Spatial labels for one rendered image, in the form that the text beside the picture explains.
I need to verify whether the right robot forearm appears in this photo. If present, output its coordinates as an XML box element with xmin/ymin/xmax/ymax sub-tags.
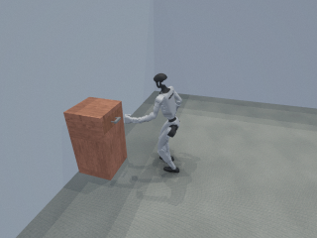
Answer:
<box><xmin>175</xmin><ymin>103</ymin><xmax>181</xmax><ymax>114</ymax></box>

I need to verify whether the left robot hand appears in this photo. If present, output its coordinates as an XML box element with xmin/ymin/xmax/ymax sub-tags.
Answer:
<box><xmin>124</xmin><ymin>114</ymin><xmax>132</xmax><ymax>124</ymax></box>

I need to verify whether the drawer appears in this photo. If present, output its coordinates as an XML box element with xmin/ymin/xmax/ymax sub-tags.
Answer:
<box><xmin>102</xmin><ymin>106</ymin><xmax>122</xmax><ymax>135</ymax></box>

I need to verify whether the right robot thigh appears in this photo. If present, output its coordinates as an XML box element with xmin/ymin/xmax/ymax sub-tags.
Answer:
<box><xmin>159</xmin><ymin>120</ymin><xmax>180</xmax><ymax>137</ymax></box>

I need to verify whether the handle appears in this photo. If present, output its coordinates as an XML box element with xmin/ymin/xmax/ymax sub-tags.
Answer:
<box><xmin>111</xmin><ymin>117</ymin><xmax>121</xmax><ymax>124</ymax></box>

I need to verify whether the robot thigh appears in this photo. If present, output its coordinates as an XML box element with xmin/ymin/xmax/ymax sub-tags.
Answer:
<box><xmin>158</xmin><ymin>126</ymin><xmax>176</xmax><ymax>151</ymax></box>
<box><xmin>159</xmin><ymin>120</ymin><xmax>180</xmax><ymax>137</ymax></box>

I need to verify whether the robot right upper arm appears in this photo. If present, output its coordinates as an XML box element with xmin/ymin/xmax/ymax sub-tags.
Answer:
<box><xmin>168</xmin><ymin>86</ymin><xmax>182</xmax><ymax>105</ymax></box>

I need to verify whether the robot left upper arm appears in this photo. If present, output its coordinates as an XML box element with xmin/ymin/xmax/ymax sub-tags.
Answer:
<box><xmin>150</xmin><ymin>95</ymin><xmax>164</xmax><ymax>120</ymax></box>

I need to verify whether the left robot thigh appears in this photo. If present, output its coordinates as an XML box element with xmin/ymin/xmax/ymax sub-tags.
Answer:
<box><xmin>158</xmin><ymin>126</ymin><xmax>176</xmax><ymax>151</ymax></box>

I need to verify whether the left robot forearm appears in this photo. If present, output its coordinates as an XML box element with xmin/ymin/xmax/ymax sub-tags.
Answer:
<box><xmin>131</xmin><ymin>113</ymin><xmax>155</xmax><ymax>124</ymax></box>

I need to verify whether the cabinet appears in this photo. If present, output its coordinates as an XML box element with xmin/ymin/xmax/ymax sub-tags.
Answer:
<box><xmin>63</xmin><ymin>96</ymin><xmax>128</xmax><ymax>180</ymax></box>

